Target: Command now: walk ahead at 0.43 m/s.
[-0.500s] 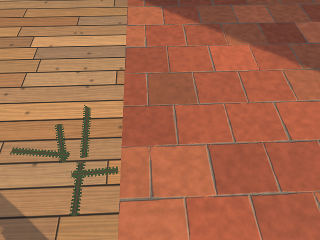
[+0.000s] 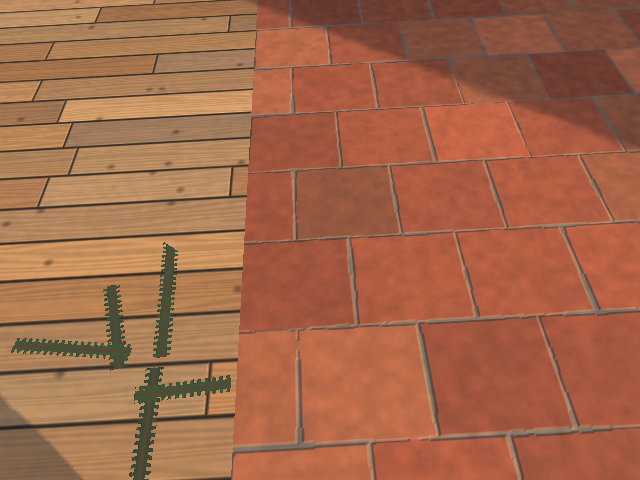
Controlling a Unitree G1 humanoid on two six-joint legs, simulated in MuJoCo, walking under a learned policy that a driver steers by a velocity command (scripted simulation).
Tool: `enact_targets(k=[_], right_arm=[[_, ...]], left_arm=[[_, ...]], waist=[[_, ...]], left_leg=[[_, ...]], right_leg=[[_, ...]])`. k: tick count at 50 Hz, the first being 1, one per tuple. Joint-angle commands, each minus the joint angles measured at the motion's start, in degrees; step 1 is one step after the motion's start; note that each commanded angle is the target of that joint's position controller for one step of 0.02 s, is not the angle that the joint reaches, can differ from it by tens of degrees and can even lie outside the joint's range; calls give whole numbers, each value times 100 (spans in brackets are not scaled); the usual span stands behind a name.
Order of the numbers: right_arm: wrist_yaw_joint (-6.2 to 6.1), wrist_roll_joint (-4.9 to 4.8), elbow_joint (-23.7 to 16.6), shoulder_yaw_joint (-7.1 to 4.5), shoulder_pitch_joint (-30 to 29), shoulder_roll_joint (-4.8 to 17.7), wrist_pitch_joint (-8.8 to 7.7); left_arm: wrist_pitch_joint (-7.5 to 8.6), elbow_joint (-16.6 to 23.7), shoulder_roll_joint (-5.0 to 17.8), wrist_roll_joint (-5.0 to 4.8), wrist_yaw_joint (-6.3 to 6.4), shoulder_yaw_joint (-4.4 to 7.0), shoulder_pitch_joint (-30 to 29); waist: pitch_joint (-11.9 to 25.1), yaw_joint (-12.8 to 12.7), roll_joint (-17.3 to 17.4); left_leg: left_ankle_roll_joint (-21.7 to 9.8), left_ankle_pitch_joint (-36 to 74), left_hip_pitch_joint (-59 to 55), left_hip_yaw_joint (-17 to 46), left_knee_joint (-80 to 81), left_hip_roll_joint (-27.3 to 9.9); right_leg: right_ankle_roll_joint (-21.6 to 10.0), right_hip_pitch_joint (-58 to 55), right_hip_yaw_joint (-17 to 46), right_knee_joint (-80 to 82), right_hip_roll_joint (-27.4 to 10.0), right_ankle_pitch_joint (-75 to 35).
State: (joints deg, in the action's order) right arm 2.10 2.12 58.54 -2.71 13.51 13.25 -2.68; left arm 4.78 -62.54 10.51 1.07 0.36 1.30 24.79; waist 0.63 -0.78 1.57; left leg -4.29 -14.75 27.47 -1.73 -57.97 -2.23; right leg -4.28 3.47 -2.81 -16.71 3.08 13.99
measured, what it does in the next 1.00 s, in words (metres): walks ahead, turning left: left foot, then right foot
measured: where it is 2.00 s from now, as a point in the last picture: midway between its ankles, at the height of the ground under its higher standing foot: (194, 325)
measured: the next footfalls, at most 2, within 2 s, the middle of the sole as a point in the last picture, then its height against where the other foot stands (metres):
left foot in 0.30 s outside the picture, level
right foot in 0.84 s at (340, 410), level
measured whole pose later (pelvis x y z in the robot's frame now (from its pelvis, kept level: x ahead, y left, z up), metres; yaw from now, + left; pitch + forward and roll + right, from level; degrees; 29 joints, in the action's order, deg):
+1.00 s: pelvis +0.57 +0.08 -0.01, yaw +30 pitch +1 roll -1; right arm 0.8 1.5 49.4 -4.5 18.4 16.9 -1.7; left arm 4.2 -45.1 14.0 2.0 0.5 2.1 9.3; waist -2.7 2.4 2.3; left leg -4.2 -20.2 23.5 2.6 -66.5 2.3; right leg -2.3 16.6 -4.6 -26.0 1.1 10.4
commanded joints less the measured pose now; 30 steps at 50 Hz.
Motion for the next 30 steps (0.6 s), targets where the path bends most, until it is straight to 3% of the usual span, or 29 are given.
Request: enact_targets(k=[1, 5, 9, 12, 13, 14, 15, 16, 17, 18, 19, 20, 21, 22, 24, 26, 30], right_arm=[[37, 7, -327, -34, -348, 225, -3], [37, -64, -730, 62, -1315, 58, 39], [39, -89, -991, 136, -1800, 17, 36], [-30, -76, -877, 42, -1156, 243, -14], [-55, -78, -687, -30, -502, 368, -46], [-78, -58, -419, -120, 318, 494, -80], [-124, 31, -245, -255, 1039, 802, -83], [-172, 100, -316, -425, 1239, 1415, -31], [-116, -138, -287, -424, 1080, 1336, 47], [-133, -177, -384, -386, 498, 1192, 47], [-134, -173, -436, -313, 224, 847, 21], [-151, -152, -465, -261, 61, 656, -18], [-185, -165, -455, -206, 10, 512, -56], [-197, -172, -455, -188, 57, 506, -109], [-211, -199, -426, -216, 282, 671, -192], [-221, -215, -438, -243, 510, 800, -193], [-213, -212, -447, -243, 1103, 769, -130]], left_arm=[[138, 24, 548, -26, 33, 49, 485], [146, -22, 510, 20, 69, 4, 627], [175, -67, 565, 26, 124, -7, 668], [191, -38, 773, 20, 181, 40, 472], [153, 1, 879, 41, 200, 77, 375], [107, 57, 972, 30, 201, 110, 271], [98, 176, 989, 21, 169, 114, 190], [115, 440, 374, -66, 44, 26, 561], [167, 610, 753, -27, -9, 129, 104], [232, 888, 834, -27, -32, 148, -481], [292, 961, 870, -13, -34, 154, -699], [261, 975, 804, 24, -19, 168, -759], [151, 1033, 725, 107, -20, 159, -697], [34, 1056, 627, 154, -32, 149, -638], [-129, 1182, 531, 188, -54, 135, -752], [-198, 1436, 577, 197, -76, 140, -1290], [-232, 1867, 649, 148, -121, 137, -2327]], waist=[[-642, 29, -552], [-850, -110, -593], [-944, -144, -678], [-465, 238, -743], [-96, 508, -781], [332, 837, -760], [688, 1153, -563], [1276, 776, 778], [1503, 791, 471], [527, 564, 232], [84, 394, -266], [-201, 168, -505], [-253, -38, -491], [-208, -125, -409], [-226, -165, -274], [-362, -46, -125], [-387, 370, 77]], left_leg=[[164, 440, 1514, -67, -81, -188], [213, 823, 1505, -253, 841, -10], [-66, 1119, 737, -578, 2025, 200], [-450, 810, -247, -804, 2269, 602], [-584, 614, -810, -816, 2335, 769], [-732, 720, -1719, -762, 2695, 858], [-982, 266, -2906, 25, 2898, 326], [-1927, 13, -4518, 3026, 3137, -1448], [-2196, -393, -4613, 4671, 4151, -1698], [-1964, -517, -3855, 3835, 4359, -1568], [-1738, 37, -3040, 3244, 4521, -1412], [-1542, 737, -2358, 2775, 4583, -1149], [-1420, 1271, -1876, 2381, 4615, -895], [-1368, 1605, -1647, 2127, 4618, -762], [-1340, 1966, -1422, 1811, 4642, -550], [-1227, 1887, -1374, 1730, 4751, -401], [-831, 2312, -1955, 1819, 4625, -277]], right_leg=[[-561, -603, 1259, 970, -1422, -1263], [-505, -432, 522, 985, -1315, -2386], [-396, -433, 8, 965, -1420, -3269], [-243, -877, -354, -200, -1539, -5791], [-218, -966, -434, -1102, -1563, -6284], [-173, -745, -515, -2233, -1526, -5984], [-108, 268, -582, -3701, -1377, -4559], [157, 2496, -588, -6192, -335, 94], [120, 3420, 479, -7002, 38, 1267], [44, 3928, 661, -6762, -391, 691], [46, 3716, 612, -6290, -625, 262], [103, 3360, 617, -5884, -767, 177], [211, 2991, 635, -5575, -848, 221], [303, 2766, 623, -5309, -881, 289], [465, 2759, 477, -4838, -895, 238], [609, 3049, 350, -4271, -916, -231], [719, 3544, 279, -3195, -802, -1180]])
Velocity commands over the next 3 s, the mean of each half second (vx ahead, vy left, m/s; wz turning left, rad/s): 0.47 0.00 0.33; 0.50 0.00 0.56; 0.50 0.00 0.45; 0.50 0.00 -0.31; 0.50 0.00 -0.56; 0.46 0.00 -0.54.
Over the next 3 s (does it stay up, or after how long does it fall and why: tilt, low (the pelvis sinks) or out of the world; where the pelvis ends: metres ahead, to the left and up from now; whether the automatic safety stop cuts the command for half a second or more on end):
stays up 1.46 0.57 -0.03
